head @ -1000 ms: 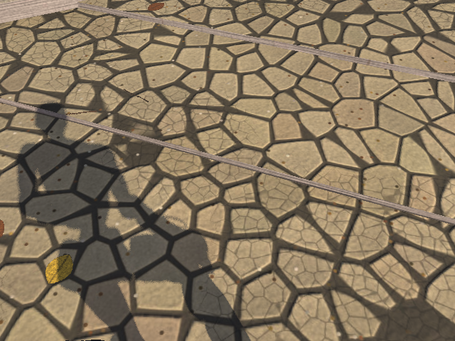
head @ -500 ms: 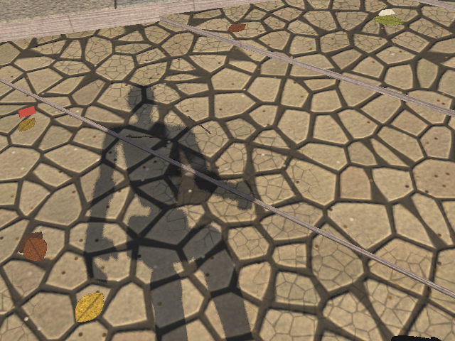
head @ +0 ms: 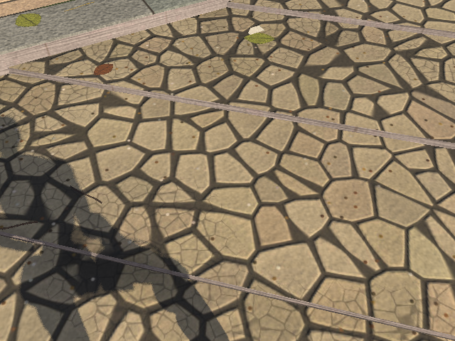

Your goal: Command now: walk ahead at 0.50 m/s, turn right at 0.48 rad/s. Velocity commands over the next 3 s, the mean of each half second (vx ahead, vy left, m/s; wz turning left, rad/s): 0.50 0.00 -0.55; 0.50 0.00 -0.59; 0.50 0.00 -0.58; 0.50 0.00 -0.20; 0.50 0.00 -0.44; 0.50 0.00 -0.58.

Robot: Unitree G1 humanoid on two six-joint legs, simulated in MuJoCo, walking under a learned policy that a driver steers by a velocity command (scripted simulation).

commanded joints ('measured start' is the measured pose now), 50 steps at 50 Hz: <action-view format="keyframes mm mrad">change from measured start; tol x32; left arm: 1 -137 26 -6 -119 -1 -12 -23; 10 311 255 77 -100 4 -11 -10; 50 159 119 24 -167 3 78 -5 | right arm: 1 -7 -163 -32 -41 11 0 -10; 50 -246 -231 -57 -169 22 27 15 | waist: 1 -11 87 87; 10 187 -123 -414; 50 166 140 -2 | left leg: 1 11 311 -60 -49 416 124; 7 39 293 33 434 1020 52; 8 -195 250 33 725 780 10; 9 -676 45 -33 1097 -201 -53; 10 -790 9 -277 1223 -317 -40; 29 -511 31 -272 280 220 -57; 34 514 450 -783 173 20 247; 40 -178 307 -381 -2 -2 123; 50 -254 301 -85 119 26 88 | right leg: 1 -33 1 -48 -82 -10 -21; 7 406 164 -186 -181 -220 -131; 10 1167 -245 786 -433 -358 -412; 18 494 -50 249 -532 86 -275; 30 596 -27 388 -349 -140 -164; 33 222 126 250 120 -4 -20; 35 -104 105 120 503 -621 25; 50 453 48 -194 -54 -391 -6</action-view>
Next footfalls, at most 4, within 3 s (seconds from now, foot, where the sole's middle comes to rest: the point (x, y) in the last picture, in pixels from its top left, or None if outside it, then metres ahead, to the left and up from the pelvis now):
0.16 right None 0.26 -0.13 -0.78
0.58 left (215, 313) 0.57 0.02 -0.76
1.02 right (328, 314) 0.54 -0.31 -0.75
1.50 left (317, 224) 0.85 -0.34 -0.75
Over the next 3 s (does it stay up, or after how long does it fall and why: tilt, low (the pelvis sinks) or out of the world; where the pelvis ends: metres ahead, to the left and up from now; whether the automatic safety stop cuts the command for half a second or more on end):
stays up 0.96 -0.98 0.03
